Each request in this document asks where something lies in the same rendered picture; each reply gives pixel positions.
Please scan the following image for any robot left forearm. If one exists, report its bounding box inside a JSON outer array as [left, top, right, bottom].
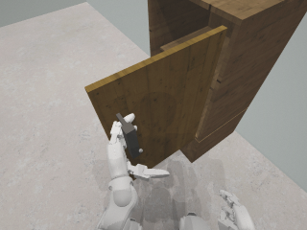
[[94, 175, 139, 230]]

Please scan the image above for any handle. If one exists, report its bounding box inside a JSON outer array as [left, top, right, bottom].
[[116, 113, 141, 159]]

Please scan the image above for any robot left hand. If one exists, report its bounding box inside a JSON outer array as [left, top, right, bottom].
[[106, 113, 170, 182]]

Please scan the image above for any cupboard door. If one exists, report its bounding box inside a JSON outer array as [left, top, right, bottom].
[[84, 25, 228, 181]]

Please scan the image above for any robot right shin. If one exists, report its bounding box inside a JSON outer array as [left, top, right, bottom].
[[187, 212, 197, 217]]

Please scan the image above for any right robot thigh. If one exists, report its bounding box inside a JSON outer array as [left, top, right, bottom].
[[179, 215, 210, 230]]

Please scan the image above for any robot right hand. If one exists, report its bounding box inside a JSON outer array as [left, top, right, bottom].
[[218, 189, 255, 230]]

